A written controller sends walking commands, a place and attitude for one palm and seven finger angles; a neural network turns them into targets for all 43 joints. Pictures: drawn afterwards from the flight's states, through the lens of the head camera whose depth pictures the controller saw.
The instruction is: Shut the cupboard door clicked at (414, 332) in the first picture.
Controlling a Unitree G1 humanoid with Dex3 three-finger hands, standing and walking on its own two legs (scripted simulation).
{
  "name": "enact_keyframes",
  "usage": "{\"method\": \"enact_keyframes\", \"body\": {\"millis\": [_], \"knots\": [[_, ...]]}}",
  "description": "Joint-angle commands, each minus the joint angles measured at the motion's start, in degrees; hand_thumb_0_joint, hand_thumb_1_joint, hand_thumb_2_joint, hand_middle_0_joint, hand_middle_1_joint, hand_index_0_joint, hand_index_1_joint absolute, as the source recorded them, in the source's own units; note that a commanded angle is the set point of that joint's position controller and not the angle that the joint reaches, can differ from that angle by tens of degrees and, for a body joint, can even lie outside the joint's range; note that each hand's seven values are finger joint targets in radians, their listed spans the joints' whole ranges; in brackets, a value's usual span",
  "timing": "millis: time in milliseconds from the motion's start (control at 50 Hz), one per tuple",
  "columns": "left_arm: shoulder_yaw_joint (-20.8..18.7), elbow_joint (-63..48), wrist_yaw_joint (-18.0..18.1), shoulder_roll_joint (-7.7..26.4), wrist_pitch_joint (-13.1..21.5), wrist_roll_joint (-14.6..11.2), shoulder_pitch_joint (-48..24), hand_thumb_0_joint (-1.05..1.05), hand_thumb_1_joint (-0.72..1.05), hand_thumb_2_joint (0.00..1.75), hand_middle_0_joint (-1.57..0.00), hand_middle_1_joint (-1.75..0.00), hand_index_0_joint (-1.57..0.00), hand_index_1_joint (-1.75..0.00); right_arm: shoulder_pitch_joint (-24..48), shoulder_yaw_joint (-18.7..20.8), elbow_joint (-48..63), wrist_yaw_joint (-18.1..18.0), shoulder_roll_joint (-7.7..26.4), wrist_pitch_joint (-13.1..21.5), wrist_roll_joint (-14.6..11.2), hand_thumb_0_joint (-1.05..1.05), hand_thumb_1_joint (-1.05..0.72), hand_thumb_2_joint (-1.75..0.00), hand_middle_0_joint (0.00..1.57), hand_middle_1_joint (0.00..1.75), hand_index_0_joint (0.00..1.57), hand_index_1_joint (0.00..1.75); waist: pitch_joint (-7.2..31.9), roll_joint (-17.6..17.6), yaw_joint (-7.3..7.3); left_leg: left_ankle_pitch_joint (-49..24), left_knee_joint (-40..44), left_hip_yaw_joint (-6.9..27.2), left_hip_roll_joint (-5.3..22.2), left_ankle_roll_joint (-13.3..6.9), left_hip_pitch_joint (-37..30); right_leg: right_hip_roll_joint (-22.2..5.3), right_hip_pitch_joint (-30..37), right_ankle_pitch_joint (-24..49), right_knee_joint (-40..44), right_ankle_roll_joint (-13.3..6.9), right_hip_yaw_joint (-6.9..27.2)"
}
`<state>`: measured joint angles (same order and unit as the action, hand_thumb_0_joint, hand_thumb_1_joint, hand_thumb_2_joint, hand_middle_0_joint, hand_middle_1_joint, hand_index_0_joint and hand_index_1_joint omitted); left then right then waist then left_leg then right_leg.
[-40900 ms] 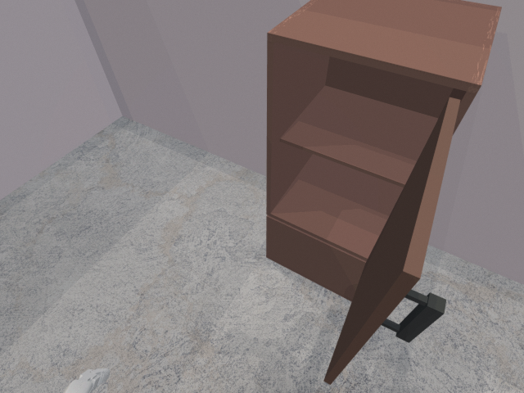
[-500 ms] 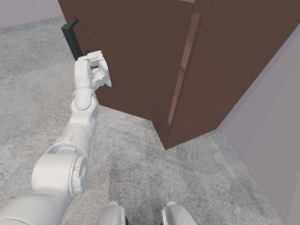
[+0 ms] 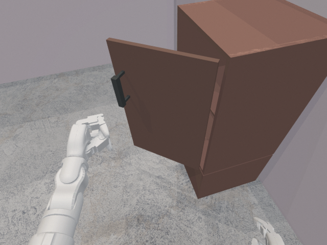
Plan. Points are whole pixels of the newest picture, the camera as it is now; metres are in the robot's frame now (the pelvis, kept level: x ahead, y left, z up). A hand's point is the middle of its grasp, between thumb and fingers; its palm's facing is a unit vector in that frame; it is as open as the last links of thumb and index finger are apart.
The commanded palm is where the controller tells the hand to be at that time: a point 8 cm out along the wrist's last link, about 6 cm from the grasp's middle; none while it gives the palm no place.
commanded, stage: draw the hand back to the body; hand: left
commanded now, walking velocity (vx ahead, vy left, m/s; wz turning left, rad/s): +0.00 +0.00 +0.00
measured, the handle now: (122, 89) +0.64 +0.17 +0.02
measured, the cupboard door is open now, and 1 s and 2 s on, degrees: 48 48 48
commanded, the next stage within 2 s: step back with the hand held close in 1.00 s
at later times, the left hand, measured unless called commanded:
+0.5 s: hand (28, 165) +0.24 +0.26 +0.16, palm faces +0.38 -0.85 -0.37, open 5.2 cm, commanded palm +0.19 +0.30 +0.18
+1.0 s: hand (2, 178) +0.20 +0.27 +0.18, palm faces +0.45 -0.80 -0.40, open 7.4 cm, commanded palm +0.15 +0.31 +0.20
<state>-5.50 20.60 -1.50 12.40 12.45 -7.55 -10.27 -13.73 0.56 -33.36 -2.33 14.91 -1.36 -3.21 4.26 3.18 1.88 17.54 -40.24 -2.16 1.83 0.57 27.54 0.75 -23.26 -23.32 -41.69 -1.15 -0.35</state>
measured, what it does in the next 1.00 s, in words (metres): stands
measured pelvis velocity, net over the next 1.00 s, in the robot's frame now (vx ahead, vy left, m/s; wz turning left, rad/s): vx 0.02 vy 0.01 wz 0.02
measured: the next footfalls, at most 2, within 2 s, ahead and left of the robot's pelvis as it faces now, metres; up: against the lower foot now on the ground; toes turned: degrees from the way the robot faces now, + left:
none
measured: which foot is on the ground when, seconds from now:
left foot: down 0.00-1.00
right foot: down 0.00-1.00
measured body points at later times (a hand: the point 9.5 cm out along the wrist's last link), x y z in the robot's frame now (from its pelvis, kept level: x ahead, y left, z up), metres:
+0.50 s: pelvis +0.03 +0.01 +0.03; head +0.01 -0.02 +0.47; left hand +0.21 +0.30 +0.18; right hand +0.22 -0.19 -0.07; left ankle +0.03 +0.13 -0.72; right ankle -0.02 -0.10 -0.72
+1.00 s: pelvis +0.02 +0.01 +0.03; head -0.01 -0.02 +0.47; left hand +0.17 +0.31 +0.20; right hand +0.21 -0.21 -0.06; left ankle +0.03 +0.13 -0.72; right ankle -0.02 -0.10 -0.72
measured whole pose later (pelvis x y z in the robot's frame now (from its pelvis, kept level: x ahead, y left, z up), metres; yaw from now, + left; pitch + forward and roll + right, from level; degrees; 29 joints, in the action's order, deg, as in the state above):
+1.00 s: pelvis +0.02 +0.01 +0.03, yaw +1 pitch -4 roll +0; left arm -19.0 -20.4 5.3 19.5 4.2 -4.4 26.1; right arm -10.8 -1.0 -35.6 -4.6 13.0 4.0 -0.9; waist -0.2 4.2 -3.1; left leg 12.0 -24.1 -1.5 0.8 0.1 8.1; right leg 0.1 -2.4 -16.6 -23.0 -0.6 -1.2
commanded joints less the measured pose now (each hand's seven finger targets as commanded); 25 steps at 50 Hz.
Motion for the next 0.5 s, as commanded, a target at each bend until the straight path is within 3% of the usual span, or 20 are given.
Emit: {"method": "enact_keyframes", "body": {"millis": [0, 140, 180, 260, 360, 380, 440, 480], "knots": [[-3.7, -20.2, 4.1, 12.0, -1.1, 2.2, -10.9, 0.0, 0.9, 0.9, -1.02, -1.2, -1.02, -1.2, 7.0, 0.4, 8.9, -2.8, 4.3, 0.8, -0.2, 0.0, -0.9, -0.9, 0.2, 0.3, 0.2, 0.3, 8.6, -6.2, -1.32, -7.4, 9.7, 0.0, -2.2, -3.3, -15.4, -1.2, 6.0, 17.6, 15.2, 1.7, 1.7], [-4.0, -32.2, 5.9, 11.6, -4.8, 3.4, -2.1, 0.0, 0.9, 0.9, -0.83, -0.99, -0.83, -0.99, 9.6, -1.0, 9.2, -3.0, 3.6, 1.9, 0.6, 0.0, -0.9, -0.9, 0.2, 0.3, 0.2, 0.3, 6.7, -0.7, -2.28, -13.7, 15.6, 0.7, -1.8, -2.9, -24.8, -0.3, 11.1, 21.0, 19.0, 0.4, -0.8], [-4.1, -34.6, 5.9, 11.2, -5.7, 3.4, 3.6, 0.0, 0.9, 0.9, -0.78, -0.93, -0.78, -0.93, 9.7, -1.1, 9.1, -2.7, 3.6, 2.5, 0.9, 0.0, -0.9, -0.9, 0.2, 0.3, 0.2, 0.3, 5.5, 0.5, -2.82, -15.9, 16.7, 0.8, -1.5, -2.6, -25.6, -0.2, 12.9, 22.4, 19.6, 0.3, -1.0], [-7.9, -39.7, 6.3, 13.1, -6.7, 3.3, 10.2, 0.0, 0.9, 0.9, -0.67, -0.81, -0.67, -0.81, 10.3, -1.3, 9.3, -2.3, 3.3, 2.7, 1.6, 0.0, -0.9, -0.9, 0.2, 0.3, 0.2, 0.3, 4.7, -2.5, -3.45, -18.5, 17.8, 0.8, -1.4, -2.7, -26.3, -0.3, 15.2, 25.3, 20.5, 0.5, -1.5], [-12.2, -46.3, 6.8, 15.4, -6.8, 3.3, 16.3, 0.0, 0.9, 0.9, -0.53, -0.66, -0.53, -0.66, 10.9, -1.3, 9.2, -2.0, 3.0, 3.5, 2.0, 0.0, -0.9, -0.9, 0.2, 0.3, 0.2, 0.3, 4.0, 1.1, -4.18, -20.3, 18.1, 1.0, -1.4, -2.4, -26.8, -0.6, 16.4, 25.6, 21.2, 0.4, -1.6], [-13.9, -47.1, 7.0, 17.0, -6.9, 3.4, 18.9, 0.0, 0.9, 0.9, -0.5, -0.63, -0.5, -0.63, 11.0, -1.1, 8.9, -1.9, 3.3, 3.8, 2.1, 0.0, -0.9, -0.9, 0.2, 0.3, 0.2, 0.3, 3.6, 0.6, -4.56, -21.0, 17.8, 0.8, -1.3, -2.4, -26.6, -0.6, 16.6, 26.4, 21.7, 0.4, -1.4], [-15.7, -49.5, 7.2, 17.1, -6.7, 3.2, 22.9, 0.0, 0.9, 0.9, -0.42, -0.54, -0.42, -0.54, 10.9, -1.0, 8.9, -1.8, 3.0, 4.4, 2.1, 0.0, -0.9, -0.9, 0.2, 0.3, 0.2, 0.3, 3.2, -1.3, -4.72, -21.0, 17.9, 1.0, -1.3, -2.3, -26.1, -0.7, 16.6, 25.9, 21.3, 0.7, -1.9], [-18.2, -51.0, 7.5, 18.7, -6.5, 3.2, 26.5, 0.0, 0.9, 0.9, -0.36, -0.48, -0.36, -0.48, 11.1, -0.7, 8.6, -1.8, 3.3, 5.1, 2.3, 0.0, -0.9, -0.9, 0.2, 0.3, 0.2, 0.3, 2.8, 0.0, -5.25, -21.3, 17.6, 0.9, -1.3, -2.4, -25.8, -0.8, 16.8, 26.0, 21.7, 0.7, -1.7]]}}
